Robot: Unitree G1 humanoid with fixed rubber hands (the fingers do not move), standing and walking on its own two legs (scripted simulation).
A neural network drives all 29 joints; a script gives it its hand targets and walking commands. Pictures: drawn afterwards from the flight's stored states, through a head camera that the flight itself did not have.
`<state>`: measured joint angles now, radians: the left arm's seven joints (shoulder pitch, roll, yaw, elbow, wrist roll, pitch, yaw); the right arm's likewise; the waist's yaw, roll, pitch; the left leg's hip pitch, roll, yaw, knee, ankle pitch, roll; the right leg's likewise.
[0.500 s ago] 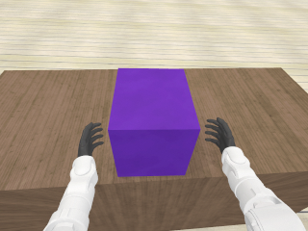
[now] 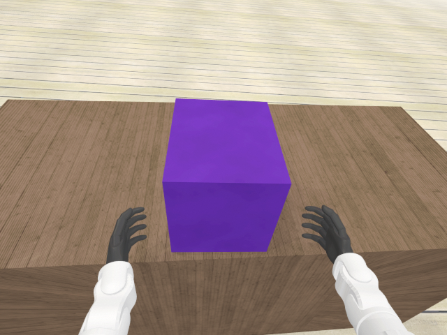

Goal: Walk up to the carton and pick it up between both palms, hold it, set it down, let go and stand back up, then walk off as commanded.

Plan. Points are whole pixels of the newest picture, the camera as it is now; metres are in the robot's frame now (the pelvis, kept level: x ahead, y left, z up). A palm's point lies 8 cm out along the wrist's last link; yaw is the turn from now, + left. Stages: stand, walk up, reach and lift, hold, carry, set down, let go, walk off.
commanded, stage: set down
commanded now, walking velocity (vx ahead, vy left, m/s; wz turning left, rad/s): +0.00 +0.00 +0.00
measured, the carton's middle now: (220, 174) +0.47 +0.01 +0.02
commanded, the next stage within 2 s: none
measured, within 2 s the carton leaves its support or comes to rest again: neither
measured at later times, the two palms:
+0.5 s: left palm (111, 288) +0.22 +0.19 +0.01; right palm (356, 292) +0.21 -0.22 +0.02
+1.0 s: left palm (115, 295) +0.21 +0.19 -0.02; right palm (356, 297) +0.21 -0.23 +0.00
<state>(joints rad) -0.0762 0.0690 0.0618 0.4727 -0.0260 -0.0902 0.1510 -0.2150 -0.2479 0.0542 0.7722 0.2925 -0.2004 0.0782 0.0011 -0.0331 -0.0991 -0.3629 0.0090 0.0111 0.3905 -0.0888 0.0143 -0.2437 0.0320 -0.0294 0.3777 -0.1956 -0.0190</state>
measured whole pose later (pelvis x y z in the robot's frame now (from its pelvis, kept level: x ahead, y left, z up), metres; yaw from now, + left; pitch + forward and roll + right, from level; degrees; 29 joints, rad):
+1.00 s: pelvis +0.01 -0.01 +0.00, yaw +0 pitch +2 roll -1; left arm 0.27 0.10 0.00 0.13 -0.03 0.11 0.15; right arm 0.23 -0.24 0.03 0.34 0.25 -0.07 0.07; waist 0.00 -0.06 -0.06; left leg -0.31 0.01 0.01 0.39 -0.12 0.01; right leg -0.19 0.03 -0.03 0.38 -0.22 -0.03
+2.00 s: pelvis +0.03 -0.01 +0.00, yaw +0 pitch +3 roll +0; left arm 0.25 0.17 0.00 0.42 -0.03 0.09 0.06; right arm 0.25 -0.19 0.03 0.56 0.08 -0.13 0.04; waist 0.00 -0.06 -0.04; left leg -0.31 0.01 0.01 0.39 -0.14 0.00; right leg -0.19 0.03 -0.03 0.38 -0.25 -0.03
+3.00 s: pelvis +0.04 -0.02 +0.00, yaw +0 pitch +3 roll +0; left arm 0.23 0.33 0.01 0.75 0.01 -0.03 0.00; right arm 0.24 -0.32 0.01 0.66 -0.01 -0.04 0.01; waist 0.00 -0.02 -0.05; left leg -0.31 0.01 0.01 0.42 -0.17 0.00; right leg -0.19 0.03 -0.03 0.42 -0.28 -0.04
